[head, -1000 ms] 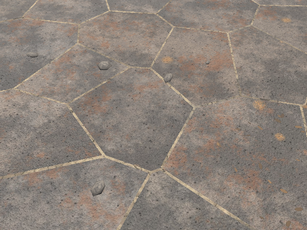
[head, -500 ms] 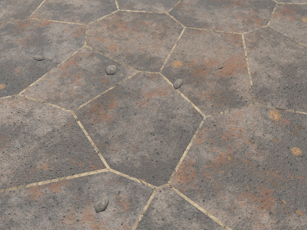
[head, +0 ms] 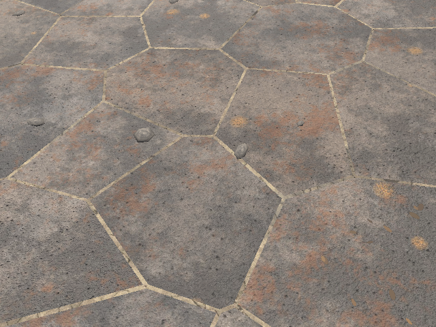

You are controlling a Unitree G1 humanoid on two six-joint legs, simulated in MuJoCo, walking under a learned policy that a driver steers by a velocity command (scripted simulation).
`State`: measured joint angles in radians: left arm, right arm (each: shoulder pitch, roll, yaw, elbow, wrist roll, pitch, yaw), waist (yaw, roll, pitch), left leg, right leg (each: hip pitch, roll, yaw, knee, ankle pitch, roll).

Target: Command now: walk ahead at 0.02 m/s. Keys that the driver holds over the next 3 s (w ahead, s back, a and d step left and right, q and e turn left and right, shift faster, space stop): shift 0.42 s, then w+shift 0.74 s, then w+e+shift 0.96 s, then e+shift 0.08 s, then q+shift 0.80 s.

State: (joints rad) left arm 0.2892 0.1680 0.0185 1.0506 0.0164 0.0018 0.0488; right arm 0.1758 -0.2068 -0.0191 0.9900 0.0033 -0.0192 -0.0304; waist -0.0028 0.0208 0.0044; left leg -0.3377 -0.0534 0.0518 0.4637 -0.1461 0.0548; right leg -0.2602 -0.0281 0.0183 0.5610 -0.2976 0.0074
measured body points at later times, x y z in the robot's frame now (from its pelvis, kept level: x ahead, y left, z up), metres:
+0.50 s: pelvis +0.05 -0.01 +0.00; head +0.05 -0.01 +0.45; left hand +0.03 +0.21 -0.16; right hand +0.10 -0.25 -0.15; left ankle +0.07 +0.08 -0.73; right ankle +0.00 -0.13 -0.73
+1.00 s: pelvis +0.29 +0.10 +0.00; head +0.28 +0.11 +0.45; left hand +0.43 +0.34 -0.11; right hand +0.24 -0.14 -0.14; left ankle +0.22 +0.18 -0.73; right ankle +0.34 -0.06 -0.62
